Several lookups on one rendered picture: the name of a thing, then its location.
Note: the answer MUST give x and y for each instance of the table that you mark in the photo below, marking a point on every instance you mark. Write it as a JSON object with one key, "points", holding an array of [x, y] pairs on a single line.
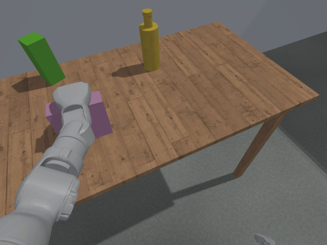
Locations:
{"points": [[211, 85]]}

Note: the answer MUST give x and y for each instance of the left robot hand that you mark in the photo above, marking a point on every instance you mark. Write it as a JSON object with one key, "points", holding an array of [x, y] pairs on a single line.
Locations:
{"points": [[75, 92]]}

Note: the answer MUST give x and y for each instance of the robot left upper arm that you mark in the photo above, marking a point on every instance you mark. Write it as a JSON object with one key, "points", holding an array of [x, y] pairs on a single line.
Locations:
{"points": [[48, 197]]}

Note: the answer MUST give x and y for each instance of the left robot forearm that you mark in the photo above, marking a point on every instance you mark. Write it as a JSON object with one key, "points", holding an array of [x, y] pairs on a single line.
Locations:
{"points": [[70, 147]]}

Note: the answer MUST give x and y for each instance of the sponge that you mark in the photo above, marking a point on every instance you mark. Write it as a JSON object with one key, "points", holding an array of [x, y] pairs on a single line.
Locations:
{"points": [[100, 121]]}

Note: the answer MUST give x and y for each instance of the right robot hand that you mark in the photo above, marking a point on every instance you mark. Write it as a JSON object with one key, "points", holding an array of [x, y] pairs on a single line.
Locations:
{"points": [[263, 240]]}

